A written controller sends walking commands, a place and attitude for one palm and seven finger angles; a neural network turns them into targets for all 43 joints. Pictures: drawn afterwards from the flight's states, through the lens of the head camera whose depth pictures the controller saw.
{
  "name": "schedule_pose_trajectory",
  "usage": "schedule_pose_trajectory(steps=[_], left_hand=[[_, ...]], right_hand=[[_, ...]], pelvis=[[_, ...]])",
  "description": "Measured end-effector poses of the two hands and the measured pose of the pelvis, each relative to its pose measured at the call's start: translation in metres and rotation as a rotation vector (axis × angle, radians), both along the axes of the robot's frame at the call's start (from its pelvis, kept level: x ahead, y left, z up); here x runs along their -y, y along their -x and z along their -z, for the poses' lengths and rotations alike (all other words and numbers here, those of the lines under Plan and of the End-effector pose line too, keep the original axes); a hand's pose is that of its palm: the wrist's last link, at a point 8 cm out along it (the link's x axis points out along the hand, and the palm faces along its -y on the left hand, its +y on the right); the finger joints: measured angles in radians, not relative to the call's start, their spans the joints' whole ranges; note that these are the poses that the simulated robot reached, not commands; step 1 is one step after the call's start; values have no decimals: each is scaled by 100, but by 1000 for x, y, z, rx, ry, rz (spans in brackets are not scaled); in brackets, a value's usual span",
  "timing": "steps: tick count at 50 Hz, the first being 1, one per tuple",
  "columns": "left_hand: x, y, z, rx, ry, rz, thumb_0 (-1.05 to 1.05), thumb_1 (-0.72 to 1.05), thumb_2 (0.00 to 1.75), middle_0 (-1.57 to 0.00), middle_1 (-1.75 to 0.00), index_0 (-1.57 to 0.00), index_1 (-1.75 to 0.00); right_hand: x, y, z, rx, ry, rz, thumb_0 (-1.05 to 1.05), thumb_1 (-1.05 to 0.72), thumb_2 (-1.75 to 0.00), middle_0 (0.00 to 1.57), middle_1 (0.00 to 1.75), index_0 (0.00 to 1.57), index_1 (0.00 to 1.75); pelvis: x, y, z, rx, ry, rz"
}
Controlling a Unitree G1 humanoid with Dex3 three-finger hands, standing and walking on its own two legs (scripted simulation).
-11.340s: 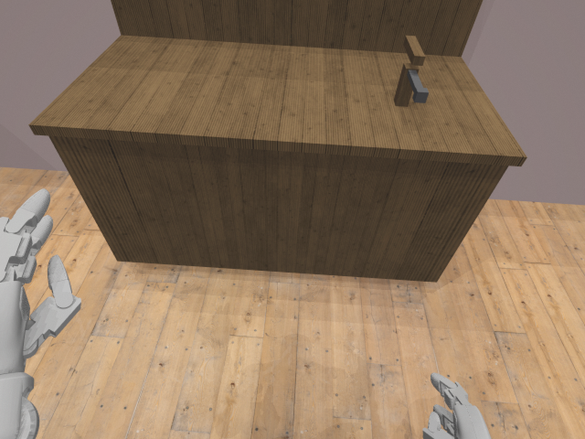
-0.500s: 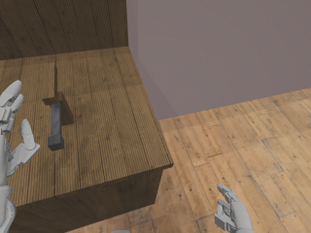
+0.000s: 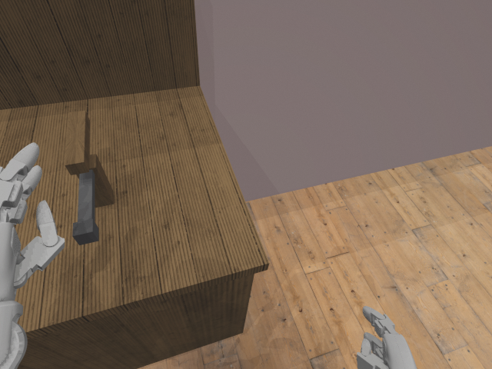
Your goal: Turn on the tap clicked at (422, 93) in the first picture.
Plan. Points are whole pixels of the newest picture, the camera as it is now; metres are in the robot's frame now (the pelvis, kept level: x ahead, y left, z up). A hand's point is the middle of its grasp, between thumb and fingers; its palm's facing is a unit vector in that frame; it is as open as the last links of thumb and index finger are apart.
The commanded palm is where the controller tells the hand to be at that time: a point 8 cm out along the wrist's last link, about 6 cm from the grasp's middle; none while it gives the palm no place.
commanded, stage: look again from close up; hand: left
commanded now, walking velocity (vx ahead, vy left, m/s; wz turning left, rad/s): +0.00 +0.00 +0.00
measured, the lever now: (86, 232) +0.29 +0.28 +0.06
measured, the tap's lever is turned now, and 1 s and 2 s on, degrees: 0 0 0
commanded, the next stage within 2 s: shuffle to correct the standing spot in 0.06 s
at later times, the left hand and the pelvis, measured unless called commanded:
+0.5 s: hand (70, 254) +0.20 +0.22 +0.16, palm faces +0.35 -0.84 -0.41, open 7.4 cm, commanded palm +0.14 +0.26 +0.18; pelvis -0.02 -0.02 +0.00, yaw -1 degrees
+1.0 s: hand (54, 306) +0.15 +0.22 +0.16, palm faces +0.37 -0.83 -0.41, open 7.4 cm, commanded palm +0.10 +0.25 +0.18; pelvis -0.06 -0.03 -0.01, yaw -1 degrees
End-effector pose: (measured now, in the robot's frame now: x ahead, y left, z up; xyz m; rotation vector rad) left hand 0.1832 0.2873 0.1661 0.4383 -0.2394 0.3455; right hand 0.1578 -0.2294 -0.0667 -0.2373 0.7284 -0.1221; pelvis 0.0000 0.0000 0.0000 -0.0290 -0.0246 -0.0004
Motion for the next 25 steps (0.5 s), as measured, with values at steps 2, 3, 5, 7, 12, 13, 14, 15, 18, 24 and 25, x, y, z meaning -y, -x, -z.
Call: schedule_pose_trajectory(steps=[2, 3, 5, 7, 12, 13, 14, 15, 18, 24, 25], left_hand=[[1, 1, -2, 6, -8, 7, 2, 89, 90, -21, -30, -21, -30], [2, 1, -4, 9, -13, 10, 2, 89, 90, -21, -30, -21, -30], [2, 2, -6, 13, -23, 13, 2, 89, 90, -21, -30, -21, -30], [2, 3, -7, 17, -28, 13, 2, 89, 90, -21, -30, -21, -30], [2, 5, -8, 17, -26, 6, 2, 89, 90, -21, -30, -21, -30], [2, 5, -8, 18, -25, 5, 2, 89, 90, -21, -30, -21, -30], [3, 5, -9, 18, -25, 5, 2, 89, 90, -21, -30, -21, -30], [4, 6, -9, 19, -25, 5, 2, 89, 90, -21, -30, -21, -30], [8, 7, -10, 25, -27, 12, 2, 89, 90, -21, -30, -21, -30], [23, 16, -13, 29, -52, 41, 2, 89, 90, -21, -30, -21, -30], [25, 19, -14, 29, -59, 46, 2, 89, 90, -21, -30, -21, -30]], right_hand=[[0, 3, 1, -5, -5, 4, 1, -90, -90, 20, 30, 20, 30], [-1, 5, 2, -6, -7, 6, 1, -90, -90, 20, 30, 20, 30], [-1, 7, 3, -8, -13, 8, 1, -90, -90, 20, 30, 20, 30], [-2, 8, 4, -9, -18, 8, 1, -90, -90, 20, 30, 20, 30], [-4, 8, 4, -2, -29, 4, 1, -90, -90, 20, 30, 20, 30], [-5, 8, 4, 1, -31, 2, 1, -90, -90, 20, 30, 20, 30], [-5, 7, 4, 5, -32, 0, 1, -90, -90, 20, 30, 20, 30], [-5, 7, 3, 8, -33, -3, 1, -90, -90, 20, 30, 20, 30], [-5, 5, 1, 21, -39, -16, 1, -90, -90, 20, 30, 20, 30], [1, 5, 0, 44, -47, -40, 1, -90, -90, 20, 30, 20, 30], [3, 5, 1, 44, -46, -43, 1, -90, -90, 20, 30, 20, 30]], pelvis=[[0, 1, 0, 1, 0, 0], [0, 1, 0, 1, 0, 0], [1, 1, 0, 2, -1, 1], [1, 2, 0, 2, -1, 2], [2, 3, -1, 4, -3, 4], [2, 4, -1, 5, -4, 6], [3, 4, -1, 5, -4, 7], [4, 5, -1, 5, -5, 9], [7, 10, -1, 2, -3, 12], [18, 21, 1, -6, 7, 17], [20, 23, 2, -8, 9, 17]])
